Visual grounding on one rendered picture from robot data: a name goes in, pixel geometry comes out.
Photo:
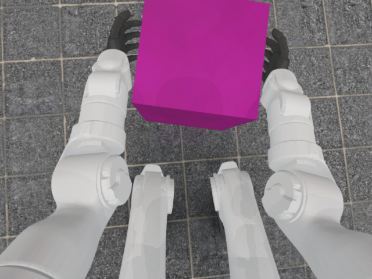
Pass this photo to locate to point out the carton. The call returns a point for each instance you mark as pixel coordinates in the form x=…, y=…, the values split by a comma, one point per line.
x=200, y=62

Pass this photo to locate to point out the robot left upper arm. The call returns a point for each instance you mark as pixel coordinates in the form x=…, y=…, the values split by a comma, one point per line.
x=87, y=189

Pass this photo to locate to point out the right robot hand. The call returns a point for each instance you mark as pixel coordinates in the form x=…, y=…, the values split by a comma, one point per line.
x=278, y=59

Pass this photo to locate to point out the robot left forearm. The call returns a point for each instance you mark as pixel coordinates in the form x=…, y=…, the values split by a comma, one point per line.
x=100, y=127

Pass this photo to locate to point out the robot right upper arm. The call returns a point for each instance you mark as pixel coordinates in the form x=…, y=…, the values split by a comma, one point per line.
x=308, y=208

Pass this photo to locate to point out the robot right forearm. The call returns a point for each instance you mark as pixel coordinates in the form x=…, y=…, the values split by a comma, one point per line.
x=290, y=125

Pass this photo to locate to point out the left robot hand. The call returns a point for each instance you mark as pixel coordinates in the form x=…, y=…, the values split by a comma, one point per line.
x=118, y=37

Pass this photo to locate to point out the robot right thigh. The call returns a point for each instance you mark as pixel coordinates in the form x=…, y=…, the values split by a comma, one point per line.
x=249, y=252

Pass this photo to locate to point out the robot left shin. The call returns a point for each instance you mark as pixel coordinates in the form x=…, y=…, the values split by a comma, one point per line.
x=139, y=179

